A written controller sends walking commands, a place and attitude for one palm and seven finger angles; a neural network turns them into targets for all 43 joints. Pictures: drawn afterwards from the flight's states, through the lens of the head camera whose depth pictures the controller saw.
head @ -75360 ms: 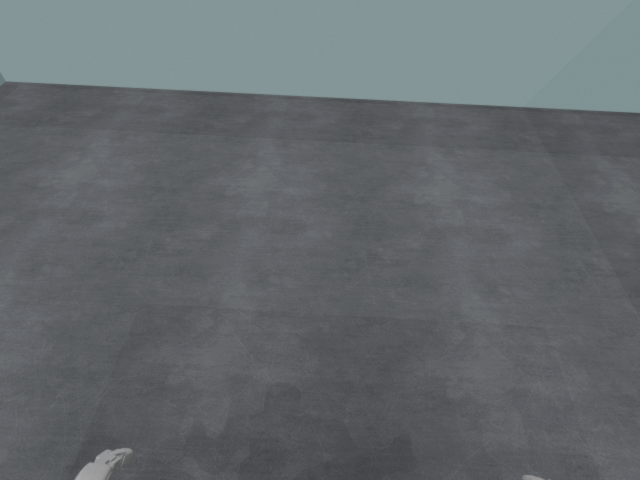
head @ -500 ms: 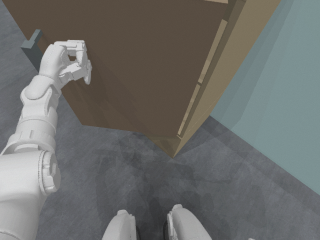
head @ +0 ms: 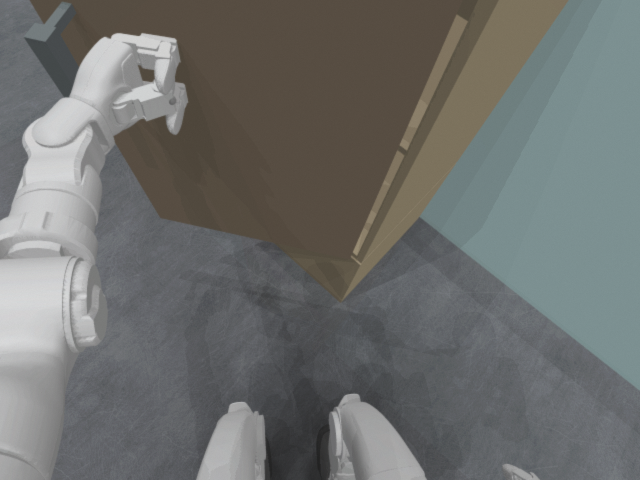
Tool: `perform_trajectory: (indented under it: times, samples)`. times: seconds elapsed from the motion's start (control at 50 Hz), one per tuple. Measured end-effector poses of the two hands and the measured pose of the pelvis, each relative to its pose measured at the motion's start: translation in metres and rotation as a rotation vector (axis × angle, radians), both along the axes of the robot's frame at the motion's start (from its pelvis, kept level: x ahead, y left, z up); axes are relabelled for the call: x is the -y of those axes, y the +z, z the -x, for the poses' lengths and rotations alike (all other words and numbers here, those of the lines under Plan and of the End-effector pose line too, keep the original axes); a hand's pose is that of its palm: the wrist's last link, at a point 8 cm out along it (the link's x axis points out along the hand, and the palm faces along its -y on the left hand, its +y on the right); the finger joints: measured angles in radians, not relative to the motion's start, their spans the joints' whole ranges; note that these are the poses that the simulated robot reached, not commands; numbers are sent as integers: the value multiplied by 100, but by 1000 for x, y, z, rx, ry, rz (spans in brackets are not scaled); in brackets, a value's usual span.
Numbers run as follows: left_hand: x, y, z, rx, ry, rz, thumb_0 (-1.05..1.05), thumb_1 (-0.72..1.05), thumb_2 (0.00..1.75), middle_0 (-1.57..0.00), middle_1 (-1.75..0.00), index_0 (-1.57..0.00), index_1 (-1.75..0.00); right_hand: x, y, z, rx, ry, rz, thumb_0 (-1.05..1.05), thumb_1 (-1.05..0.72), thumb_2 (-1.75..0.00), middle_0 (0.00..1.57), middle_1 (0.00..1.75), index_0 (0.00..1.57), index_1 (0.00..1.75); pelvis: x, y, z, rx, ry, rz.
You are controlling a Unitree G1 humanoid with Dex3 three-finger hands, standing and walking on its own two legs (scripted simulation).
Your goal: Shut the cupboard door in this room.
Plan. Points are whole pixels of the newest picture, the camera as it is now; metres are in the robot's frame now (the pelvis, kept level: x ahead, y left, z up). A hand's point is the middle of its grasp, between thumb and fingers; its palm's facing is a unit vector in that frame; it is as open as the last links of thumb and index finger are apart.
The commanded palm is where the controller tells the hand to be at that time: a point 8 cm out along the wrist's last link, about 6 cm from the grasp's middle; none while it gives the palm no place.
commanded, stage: push the door shut along its arc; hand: left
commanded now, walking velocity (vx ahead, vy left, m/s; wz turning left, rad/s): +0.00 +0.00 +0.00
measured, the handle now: (80, 70) +0.58 +0.23 +0.10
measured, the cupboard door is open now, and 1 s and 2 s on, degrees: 31 22 22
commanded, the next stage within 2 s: pull the fist back off the door in 0.08 s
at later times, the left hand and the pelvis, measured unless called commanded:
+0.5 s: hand (212, 83) +0.56 +0.08 +0.09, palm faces +0.03 -1.00 -0.07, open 3.1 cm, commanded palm +0.53 +0.13 +0.10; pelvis +0.01 +0.00 +0.00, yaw -2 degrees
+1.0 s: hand (198, 147) +0.47 +0.10 +0.10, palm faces +0.02 -1.00 -0.02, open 3.1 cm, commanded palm +0.45 +0.15 +0.10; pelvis +0.02 -0.01 +0.03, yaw +0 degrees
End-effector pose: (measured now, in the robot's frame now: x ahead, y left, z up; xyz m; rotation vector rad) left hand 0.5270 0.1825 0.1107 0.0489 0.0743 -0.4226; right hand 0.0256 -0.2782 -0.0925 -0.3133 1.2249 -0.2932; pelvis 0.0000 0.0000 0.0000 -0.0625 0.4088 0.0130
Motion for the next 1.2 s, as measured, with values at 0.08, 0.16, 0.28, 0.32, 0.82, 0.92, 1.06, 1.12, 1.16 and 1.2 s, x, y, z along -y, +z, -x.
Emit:
perform_trajectory:
  times: [0.08,0.16,0.28,0.32,0.82,0.92,1.06,1.12,1.16,1.2]
  samples:
    - [4,0,-6,-10,-8,3,4,98,99,-130,-150,-130,-150,-1,-3,4,-7,3,5,0,-91,-90,20,30,20,30,1,-4,2,-11,1,3]
    - [10,0,-13,-11,-14,2,4,100,100,-130,-150,-130,-150,-3,-7,12,-18,-3,8,0,-91,-90,21,30,20,30,1,-8,5,-24,2,8]
    - [17,-5,-25,-27,183,115,4,93,97,-130,-150,-130,-150,-14,-10,29,-46,-17,-28,0,-91,-90,20,30,20,30,-2,-11,5,-53,-4,12]
    - [20,-10,-28,-33,303,149,3,90,95,-130,-150,-130,-150,-21,-10,36,-65,-15,-60,0,-91,-90,20,30,20,30,-2,-10,4,-60,-7,8]
    - [31,-9,40,59,440,-10,2,90,90,-130,-150,-130,-150,-8,15,14,-48,-47,-163,0,-91,-90,20,30,20,30,12,29,-22,66,-33,-47]
    - [29,-23,69,53,446,20,2,91,90,-130,-150,-130,-150,3,19,-24,30,0,-130,0,-91,-90,20,30,20,30,13,31,-21,88,-22,-48]
    - [32,-5,83,163,428,18,2,90,90,-130,-150,-130,-150,2,18,-68,148,47,-121,0,-91,-90,20,30,20,30,14,29,-18,112,-13,-51]
    - [34,-1,81,138,413,-8,2,90,90,-130,-150,-130,-150,-5,17,-76,175,58,-137,0,-91,-90,20,30,20,30,14,29,-15,119,-6,-51]
    - [35,-4,78,96,412,-11,2,90,90,-130,-150,-130,-150,-9,16,-77,180,61,-147,0,-91,-90,20,30,20,30,14,29,-13,122,-4,-51]
    - [36,-6,76,66,420,0,2,90,90,-130,-150,-130,-150,-13,15,-75,179,61,-156,0,-91,-90,20,30,20,30,14,29,-11,120,-4,-52]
